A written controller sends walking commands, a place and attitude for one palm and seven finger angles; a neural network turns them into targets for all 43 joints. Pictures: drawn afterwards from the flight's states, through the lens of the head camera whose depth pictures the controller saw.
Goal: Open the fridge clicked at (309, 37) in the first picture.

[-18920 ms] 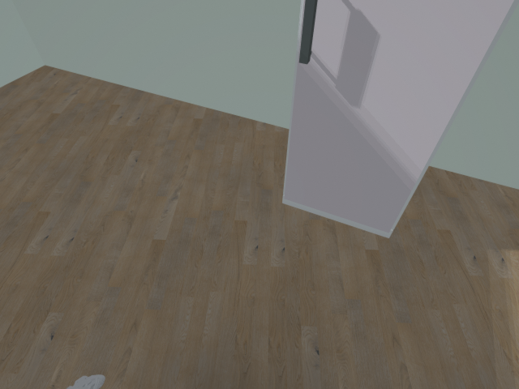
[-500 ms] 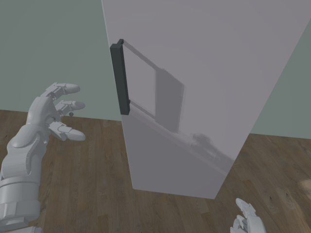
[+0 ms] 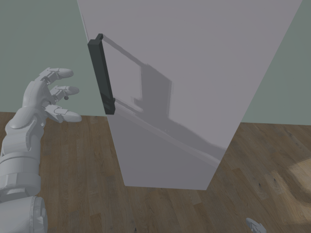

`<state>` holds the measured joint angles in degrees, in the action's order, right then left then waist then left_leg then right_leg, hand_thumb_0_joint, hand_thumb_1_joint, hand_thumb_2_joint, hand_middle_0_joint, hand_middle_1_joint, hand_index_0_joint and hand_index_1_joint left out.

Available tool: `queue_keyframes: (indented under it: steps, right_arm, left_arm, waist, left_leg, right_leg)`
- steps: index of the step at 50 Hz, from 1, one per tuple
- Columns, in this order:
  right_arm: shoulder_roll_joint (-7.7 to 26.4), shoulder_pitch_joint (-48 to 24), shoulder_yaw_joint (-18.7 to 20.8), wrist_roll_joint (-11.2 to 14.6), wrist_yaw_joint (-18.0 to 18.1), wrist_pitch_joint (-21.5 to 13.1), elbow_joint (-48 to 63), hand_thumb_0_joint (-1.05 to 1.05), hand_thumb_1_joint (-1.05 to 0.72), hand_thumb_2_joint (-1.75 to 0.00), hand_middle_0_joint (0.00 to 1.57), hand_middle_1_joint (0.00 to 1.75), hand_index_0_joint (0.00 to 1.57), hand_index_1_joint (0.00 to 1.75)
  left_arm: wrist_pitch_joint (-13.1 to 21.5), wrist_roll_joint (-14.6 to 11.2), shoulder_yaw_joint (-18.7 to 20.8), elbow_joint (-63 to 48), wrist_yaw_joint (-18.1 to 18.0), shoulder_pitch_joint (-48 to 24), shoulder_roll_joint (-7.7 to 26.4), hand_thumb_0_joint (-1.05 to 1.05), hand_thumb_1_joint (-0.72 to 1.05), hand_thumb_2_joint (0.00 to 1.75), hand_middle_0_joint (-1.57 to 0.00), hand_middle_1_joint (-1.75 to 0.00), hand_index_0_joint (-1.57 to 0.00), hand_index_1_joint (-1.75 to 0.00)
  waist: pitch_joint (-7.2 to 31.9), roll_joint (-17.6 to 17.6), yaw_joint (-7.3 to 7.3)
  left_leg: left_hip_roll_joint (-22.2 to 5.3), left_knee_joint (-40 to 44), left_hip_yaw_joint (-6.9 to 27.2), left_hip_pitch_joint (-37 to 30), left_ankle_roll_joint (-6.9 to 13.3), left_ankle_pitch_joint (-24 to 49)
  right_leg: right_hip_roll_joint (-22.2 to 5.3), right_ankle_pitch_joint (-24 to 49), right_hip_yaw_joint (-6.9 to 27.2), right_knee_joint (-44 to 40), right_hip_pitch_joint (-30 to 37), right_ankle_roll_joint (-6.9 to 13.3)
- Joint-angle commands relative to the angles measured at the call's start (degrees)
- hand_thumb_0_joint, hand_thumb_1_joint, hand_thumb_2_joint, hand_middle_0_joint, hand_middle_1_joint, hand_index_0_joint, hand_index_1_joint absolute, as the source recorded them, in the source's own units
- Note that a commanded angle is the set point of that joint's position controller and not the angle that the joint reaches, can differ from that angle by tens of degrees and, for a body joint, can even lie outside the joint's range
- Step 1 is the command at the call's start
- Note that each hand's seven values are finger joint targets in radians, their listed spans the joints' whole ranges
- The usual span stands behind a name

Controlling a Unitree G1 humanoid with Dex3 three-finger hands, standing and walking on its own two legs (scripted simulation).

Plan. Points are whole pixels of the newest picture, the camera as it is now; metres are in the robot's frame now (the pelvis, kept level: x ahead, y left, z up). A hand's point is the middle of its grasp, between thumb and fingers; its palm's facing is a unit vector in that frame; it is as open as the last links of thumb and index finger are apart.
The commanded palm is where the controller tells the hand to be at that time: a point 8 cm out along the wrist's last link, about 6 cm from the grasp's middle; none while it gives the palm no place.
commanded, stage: move the hooked fingers beside the handle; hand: left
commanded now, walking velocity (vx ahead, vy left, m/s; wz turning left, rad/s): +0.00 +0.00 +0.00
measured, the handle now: (105, 77) +0.50 +0.17 +0.16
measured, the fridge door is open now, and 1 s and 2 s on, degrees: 0 0 0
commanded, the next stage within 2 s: none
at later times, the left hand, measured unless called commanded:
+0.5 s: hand (81, 83) +0.45 +0.22 +0.17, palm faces +0.03 -1.00 +0.00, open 14.0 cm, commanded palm +0.43 +0.27 +0.17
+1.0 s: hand (72, 90) +0.42 +0.23 +0.17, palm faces +0.04 -1.00 -0.01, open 14.0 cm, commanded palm +0.41 +0.28 +0.17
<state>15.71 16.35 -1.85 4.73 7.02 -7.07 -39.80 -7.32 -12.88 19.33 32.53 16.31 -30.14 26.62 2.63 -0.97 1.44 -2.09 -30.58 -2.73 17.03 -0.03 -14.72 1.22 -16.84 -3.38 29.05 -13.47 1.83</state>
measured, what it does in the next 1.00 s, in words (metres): stands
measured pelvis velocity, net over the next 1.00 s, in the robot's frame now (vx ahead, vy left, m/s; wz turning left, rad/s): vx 0.00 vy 0.01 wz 0.01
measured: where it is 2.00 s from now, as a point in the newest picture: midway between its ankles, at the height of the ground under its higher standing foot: outside the picture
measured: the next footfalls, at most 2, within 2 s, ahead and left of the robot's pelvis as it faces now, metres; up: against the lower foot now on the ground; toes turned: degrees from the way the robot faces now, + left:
none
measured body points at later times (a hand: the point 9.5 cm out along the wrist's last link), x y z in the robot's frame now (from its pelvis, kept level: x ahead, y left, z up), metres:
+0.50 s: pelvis +0.00 +0.00 +0.00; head +0.02 +0.01 +0.45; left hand +0.44 +0.27 +0.17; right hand +0.08 -0.27 -0.11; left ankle +0.01 +0.12 -0.74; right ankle -0.02 -0.10 -0.74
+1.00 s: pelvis +0.00 +0.01 +0.00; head +0.00 +0.02 +0.45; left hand +0.41 +0.29 +0.17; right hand +0.10 -0.26 -0.10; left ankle +0.01 +0.12 -0.74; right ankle -0.02 -0.10 -0.74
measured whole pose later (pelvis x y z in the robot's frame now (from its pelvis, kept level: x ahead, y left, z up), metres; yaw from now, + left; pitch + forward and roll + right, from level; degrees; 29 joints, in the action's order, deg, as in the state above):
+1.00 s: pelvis +0.00 +0.01 +0.00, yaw +1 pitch +3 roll -1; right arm 15.7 17.3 -1.1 4.4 6.0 -4.5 -39.7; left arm -2.9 -10.9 16.5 43.6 14.6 -39.9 26.3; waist 3.2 -1.0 2.5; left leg -1.8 -33.3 -2.1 21.3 0.8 -15.4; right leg 0.9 -16.7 -3.8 30.1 -16.7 1.1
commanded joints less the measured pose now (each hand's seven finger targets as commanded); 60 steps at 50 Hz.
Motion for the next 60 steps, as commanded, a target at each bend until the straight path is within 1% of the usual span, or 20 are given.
queue_keyframes:
  steps: [1,6,7,10,13,14,16,19,21,24,26,32,34,39,45,51,54,56,58,60]
  right_arm:
    - [8.37,-4.01,3.04,0.23,0.62,-2.25,7.95,0.00,-0.90,-0.90,0.20,0.30,0.20,0.30]
    - [8.62,-2.34,3.28,-0.02,0.64,-1.86,6.83,0.00,-0.90,-0.90,0.20,0.30,0.20,0.30]
    - [8.49,-2.22,3.12,0.06,0.58,-1.76,6.79,0.00,-0.90,-0.90,0.20,0.30,0.20,0.30]
    - [8.80,-1.39,3.19,-0.16,0.39,-1.35,6.05,0.00,-0.90,-0.90,0.20,0.30,0.20,0.30]
    - [8.56,-0.33,3.22,-0.42,0.10,-1.16,5.93,0.00,-0.90,-0.90,0.20,0.30,0.20,0.30]
    - [8.96,0.31,3.34,-0.48,0.00,-1.02,5.80,0.00,-0.90,-0.90,0.20,0.30,0.20,0.30]
    - [8.66,0.67,3.42,-0.49,-0.19,-0.92,5.81,0.00,-0.90,-0.90,0.20,0.30,0.20,0.30]
    - [9.26,1.81,3.65,-0.65,-0.49,-0.57,5.87,0.00,-0.90,-0.90,0.20,0.30,0.20,0.30]
    - [8.99,2.07,3.58,-0.55,-0.58,-0.46,5.48,0.00,-0.90,-0.90,0.20,0.30,0.20,0.30]
    - [9.84,3.30,3.69,-0.63,-0.69,0.09,5.08,0.00,-0.90,-0.90,0.20,0.30,0.20,0.30]
    - [9.18,3.59,3.73,-0.76,-0.97,0.04,5.38,0.00,-0.90,-0.90,0.20,0.30,0.20,0.30]
    - [9.22,3.75,4.43,-0.92,-1.43,0.23,7.00,0.00,-0.90,-0.90,0.20,0.30,0.20,0.30]
    - [9.37,3.57,4.55,-0.72,-1.32,0.42,7.35,0.00,-0.90,-0.90,0.20,0.30,0.20,0.30]
    - [9.30,2.22,4.26,-0.06,-0.97,0.89,7.36,0.00,-0.90,-0.90,0.20,0.30,0.20,0.30]
    - [8.71,0.80,3.95,-0.20,-0.50,0.63,7.04,0.00,-0.90,-0.90,0.20,0.30,0.20,0.30]
    - [8.52,0.41,3.16,-0.23,-0.10,-0.05,5.49,0.00,-0.90,-0.90,0.20,0.30,0.20,0.30]
    - [9.54,1.48,2.89,-0.55,-0.13,0.01,4.24,0.00,-0.90,-0.90,0.20,0.30,0.20,0.30]
    - [9.21,1.84,2.73,-0.74,-0.46,0.04,4.60,0.00,-0.90,-0.90,0.20,0.30,0.20,0.30]
    - [8.92,2.10,2.83,-1.05,-0.90,-0.44,5.24,0.00,-0.90,-0.90,0.20,0.30,0.20,0.30]
    - [9.15,2.66,3.08,-1.26,-1.20,-0.65,6.01,0.00,-0.90,-0.90,0.20,0.30,0.20,0.30]
  left_arm:
    - [3.54,-0.73,2.07,-10.80,0.72,-27.44,14.25,0.00,-0.50,0.30,-0.30,-1.20,-0.30,-1.20]
    - [4.40,-0.38,2.84,-7.61,0.17,-31.83,15.75,0.00,-0.50,0.30,-0.30,-1.20,-0.30,-1.20]
    - [4.48,-0.41,0.92,-6.66,0.25,-32.72,13.68,0.00,-0.50,0.30,-0.30,-1.20,-0.30,-1.20]
    - [5.62,0.57,2.55,-3.88,-0.57,-36.76,17.02,0.00,-0.50,0.30,-0.30,-1.20,-0.30,-1.20]
    - [6.72,1.49,0.97,-0.95,-1.07,-38.47,15.31,0.00,-0.50,0.30,-0.30,-1.20,-0.30,-1.20]
    - [7.41,1.77,2.30,-0.04,-1.30,-38.63,17.36,0.00,-0.50,0.30,-0.30,-1.20,-0.30,-1.20]
    - [8.22,1.74,0.89,0.61,-1.10,-40.05,15.55,0.00,-0.50,0.30,-0.30,-1.20,-0.30,-1.20]
    - [8.95,1.95,2.14,2.45,-0.96,-39.07,17.15,0.00,-0.50,0.30,-0.30,-1.20,-0.30,-1.20]
    - [8.90,1.86,0.34,4.42,-0.90,-42.09,15.00,0.00,-0.50,0.30,-0.30,-1.20,-0.30,-1.20]
    - [9.02,2.52,3.00,8.39,-1.38,-42.25,18.56,0.00,-0.50,0.30,-0.30,-1.20,-0.30,-1.20]
    - [9.44,2.94,1.57,8.58,-1.70,-42.53,16.16,0.00,-0.50,0.30,-0.30,-1.20,-0.30,-1.20]
    - [12.27,2.34,4.61,0.00,-1.29,-36.95,18.62,0.00,-0.50,0.30,-0.30,-1.20,-0.30,-1.20]
    - [11.94,1.80,4.65,-1.44,-0.78,-34.50,18.36,0.00,-0.50,0.30,-0.30,-1.20,-0.30,-1.20]
    - [7.87,1.32,3.41,-0.53,-0.68,-32.29,16.51,0.00,-0.50,0.30,-0.30,-1.20,-0.30,-1.20]
    - [8.05,1.35,0.17,-5.72,-1.50,-39.17,14.15,0.00,-0.50,0.30,-0.30,-1.20,-0.30,-1.20]
    - [8.52,0.99,-2.82,2.05,-1.66,-43.86,10.80,0.00,-0.50,0.30,-0.30,-1.20,-0.30,-1.20]
    - [8.22,2.29,0.13,11.25,-2.48,-45.22,15.20,0.00,-0.50,0.30,-0.30,-1.20,-0.30,-1.20]
    - [9.10,3.21,0.39,13.76,-2.58,-46.67,16.01,0.00,-0.50,0.30,-0.30,-1.20,-0.30,-1.20]
    - [11.44,3.67,-0.66,11.69,-2.49,-48.37,15.12,0.00,-0.50,0.30,-0.30,-1.20,-0.30,-1.20]
    - [14.25,3.88,0.87,8.36,-2.22,-47.65,17.72,0.00,-0.50,0.30,-0.30,-1.20,-0.30,-1.20]
  waist:
    - [13.62,-0.97,0.51]
    - [14.92,-0.16,1.23]
    - [14.17,0.16,1.72]
    - [15.21,-1.52,1.84]
    - [16.39,-2.52,2.28]
    - [17.30,-1.83,2.03]
    - [17.96,-2.80,2.50]
    - [19.76,-1.59,1.98]
    - [17.49,-1.10,3.08]
    - [16.37,0.69,2.90]
    - [16.57,-0.92,3.00]
    - [24.32,-3.59,0.80]
    - [23.64,-2.45,0.54]
    - [14.85,-0.83,1.34]
    - [16.54,-5.32,2.46]
    - [13.54,-1.82,4.07]
    - [10.88,0.87,4.17]
    - [12.40,-0.14,3.89]
    - [16.26,-3.72,3.81]
    - [21.75,-4.88,2.97]
  left_leg:
    - [1.67,1.73,2.67,-8.77,1.95,13.27]
    - [1.63,1.07,2.99,-8.61,2.02,12.91]
    - [1.77,0.99,2.87,-8.36,2.10,12.51]
    - [1.85,0.63,2.96,-7.29,2.03,11.41]
    - [1.84,0.09,3.20,-8.00,1.92,12.56]
    - [1.67,-0.18,3.25,-7.78,1.96,13.32]
    - [1.64,-0.30,3.39,-8.56,1.93,13.88]
    - [1.54,-0.68,3.40,-8.36,1.97,15.71]
    - [1.54,-0.48,3.55,-7.30,1.99,14.15]
    - [1.53,-0.64,3.21,-5.21,2.12,13.21]
    - [1.58,-0.63,3.33,-5.63,2.03,13.50]
    - [1.28,-1.38,2.99,-9.77,1.88,20.97]
    - [1.11,-1.18,2.83,-9.68,2.09,22.21]
    - [1.14,0.05,2.20,-6.47,2.43,15.86]
    - [1.27,0.10,3.56,-9.72,2.02,14.00]
    - [1.41,0.57,4.56,-8.12,1.96,8.30]
    - [1.54,0.56,4.56,-4.23,2.04,3.95]
    - [1.70,0.26,4.67,-2.85,1.83,4.47]
    - [1.71,-0.45,4.67,-4.93,1.60,6.86]
    - [1.56,-1.15,4.78,-7.05,1.43,10.17]
  right_leg:
    - [-0.41,18.50,2.98,-3.42,-0.30,-1.14]
    - [-0.36,17.90,3.07,-3.23,-1.36,-1.22]
    - [-0.37,17.74,3.10,-3.31,-2.15,-1.34]
    - [-0.68,16.44,3.56,-3.09,-2.32,-1.29]
    - [-0.35,16.95,3.18,-2.44,-3.15,-1.09]
    - [-0.38,17.58,3.16,-2.04,-2.18,-1.00]
    - [-0.21,18.13,3.05,-1.94,-2.79,-0.95]
    - [-0.09,19.87,2.86,-1.14,-1.50,-0.82]
    - [-0.06,18.90,2.84,-1.54,-3.30,-1.01]
    - [-0.20,18.29,2.98,-1.34,-3.21,-1.04]
    - [-0.01,18.10,2.84,-1.26,-4.01,-0.98]
    - [0.42,24.85,3.12,0.05,0.59,-0.71]
    - [0.47,25.72,2.82,-0.04,1.73,-0.73]
    - [0.53,20.80,2.62,-1.96,-1.67,-0.99]
    - [0.64,16.49,2.62,-2.55,-4.16,-0.51]
    - [0.44,10.69,2.31,-3.26,-7.52,-0.69]
    - [-0.07,6.20,2.66,-3.57,-9.30,-0.89]
    - [-0.41,6.84,2.80,-2.66,-8.43,-0.73]
    - [-0.35,9.12,2.92,-1.59,-7.78,-0.55]
    - [-0.21,12.26,3.02,-0.47,-5.53,-0.44]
